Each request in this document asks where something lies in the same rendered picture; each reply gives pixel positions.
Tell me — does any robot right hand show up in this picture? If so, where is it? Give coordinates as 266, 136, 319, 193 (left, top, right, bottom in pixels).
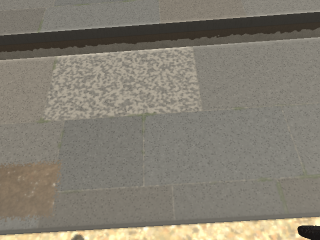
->
297, 225, 320, 240

